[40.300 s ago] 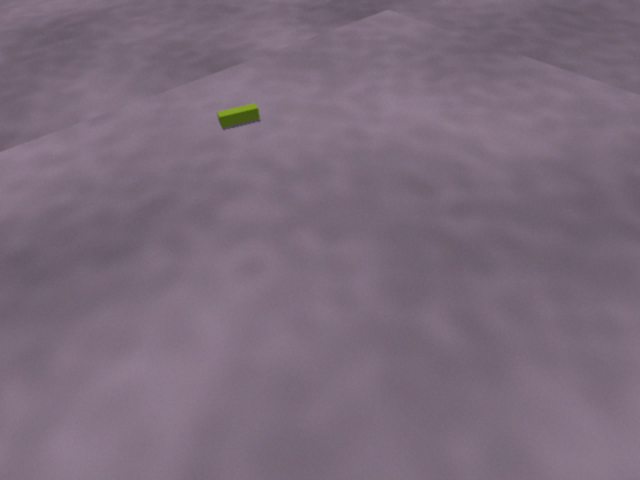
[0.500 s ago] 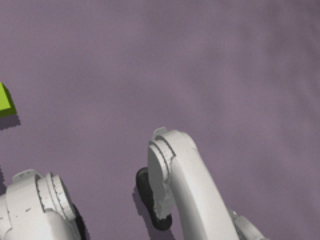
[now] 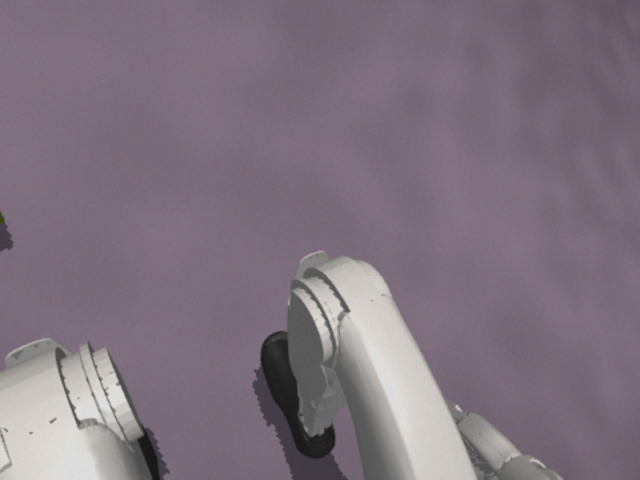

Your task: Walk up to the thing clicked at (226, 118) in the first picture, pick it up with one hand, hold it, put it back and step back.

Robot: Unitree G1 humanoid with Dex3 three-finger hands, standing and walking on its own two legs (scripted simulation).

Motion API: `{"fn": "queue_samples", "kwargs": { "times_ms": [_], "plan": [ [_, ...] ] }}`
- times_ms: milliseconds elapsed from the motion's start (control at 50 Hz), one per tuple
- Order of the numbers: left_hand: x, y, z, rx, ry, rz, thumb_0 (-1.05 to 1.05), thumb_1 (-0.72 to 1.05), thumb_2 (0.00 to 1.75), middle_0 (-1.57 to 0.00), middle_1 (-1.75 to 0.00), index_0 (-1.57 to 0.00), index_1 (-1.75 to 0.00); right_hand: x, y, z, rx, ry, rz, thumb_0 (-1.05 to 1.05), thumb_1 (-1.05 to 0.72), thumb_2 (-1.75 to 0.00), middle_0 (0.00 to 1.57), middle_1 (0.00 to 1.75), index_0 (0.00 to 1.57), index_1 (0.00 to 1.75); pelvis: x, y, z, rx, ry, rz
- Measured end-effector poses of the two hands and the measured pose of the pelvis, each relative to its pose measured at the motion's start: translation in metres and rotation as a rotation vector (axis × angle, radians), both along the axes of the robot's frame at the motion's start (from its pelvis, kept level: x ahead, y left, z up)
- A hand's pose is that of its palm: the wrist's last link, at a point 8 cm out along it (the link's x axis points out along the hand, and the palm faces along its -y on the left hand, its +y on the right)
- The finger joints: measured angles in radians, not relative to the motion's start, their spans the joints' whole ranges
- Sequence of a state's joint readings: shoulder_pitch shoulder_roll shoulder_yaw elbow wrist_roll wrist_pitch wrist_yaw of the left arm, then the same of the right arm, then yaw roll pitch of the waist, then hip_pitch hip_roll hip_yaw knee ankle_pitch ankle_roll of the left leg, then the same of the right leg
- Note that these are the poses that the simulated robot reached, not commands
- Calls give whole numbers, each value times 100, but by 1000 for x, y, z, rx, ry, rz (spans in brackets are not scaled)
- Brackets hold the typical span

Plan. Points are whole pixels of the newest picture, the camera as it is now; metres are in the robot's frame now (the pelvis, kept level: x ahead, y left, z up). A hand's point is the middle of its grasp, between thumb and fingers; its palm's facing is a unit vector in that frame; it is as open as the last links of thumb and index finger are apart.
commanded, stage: rest palm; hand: left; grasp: from above
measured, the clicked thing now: out of the picture +0.46 +0.37 -0.27
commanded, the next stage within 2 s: close in 0.58 s
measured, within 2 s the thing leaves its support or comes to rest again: neither
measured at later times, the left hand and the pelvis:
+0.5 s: hand out of the picture +0.44 +0.35 -0.25, palm faces -0.46 -0.16 -0.87, open 14.1 cm; pelvis +0.00 +0.00 +0.00, yaw -1 degrees
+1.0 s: hand out of the picture +0.44 +0.36 -0.25, palm faces -0.45 -0.15 -0.88, open 13.5 cm; pelvis +0.00 +0.00 +0.00, yaw -1 degrees
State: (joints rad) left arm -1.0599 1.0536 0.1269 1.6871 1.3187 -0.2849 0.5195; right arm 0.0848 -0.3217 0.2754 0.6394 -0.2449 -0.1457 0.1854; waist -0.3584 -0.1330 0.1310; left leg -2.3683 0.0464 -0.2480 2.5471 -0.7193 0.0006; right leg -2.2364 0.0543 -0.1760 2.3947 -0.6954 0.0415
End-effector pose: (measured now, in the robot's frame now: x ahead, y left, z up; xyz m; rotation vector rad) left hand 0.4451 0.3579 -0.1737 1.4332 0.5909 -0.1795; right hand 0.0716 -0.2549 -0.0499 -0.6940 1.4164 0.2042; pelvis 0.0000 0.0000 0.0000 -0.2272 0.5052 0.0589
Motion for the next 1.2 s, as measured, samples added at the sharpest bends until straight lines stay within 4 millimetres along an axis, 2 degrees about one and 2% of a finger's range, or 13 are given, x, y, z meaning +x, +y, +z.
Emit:
{"fn": "queue_samples", "kwargs": {
  "times_ms": [180,640,960,1200],
  "plan": [
    [-1,2,-7,3,-5,8,0,-55,103,-9,-99,-6,-101,6,0,2,-1,1,27,0,-91,-90,20,30,20,30,1,1,-1,-6,-3,-1],
    [1,-6,-18,3,-4,3,0,-52,101,-9,-102,-7,-102,-17,5,1,20,49,20,0,-91,-90,20,30,20,30,-1,1,-5,-10,-27,-14],
    [6,1,-15,8,-13,28,0,-42,94,-11,-104,-12,-102,-8,4,5,10,27,39,0,-90,-89,20,30,20,30,0,3,-4,-19,-25,-14],
    [-2,1,-16,-4,17,5,0,-34,90,-16,-103,-17,-100,-5,7,4,19,22,50,0,-90,-89,20,30,20,30,-3,2,-2,-19,-33,-12]
  ]
}}
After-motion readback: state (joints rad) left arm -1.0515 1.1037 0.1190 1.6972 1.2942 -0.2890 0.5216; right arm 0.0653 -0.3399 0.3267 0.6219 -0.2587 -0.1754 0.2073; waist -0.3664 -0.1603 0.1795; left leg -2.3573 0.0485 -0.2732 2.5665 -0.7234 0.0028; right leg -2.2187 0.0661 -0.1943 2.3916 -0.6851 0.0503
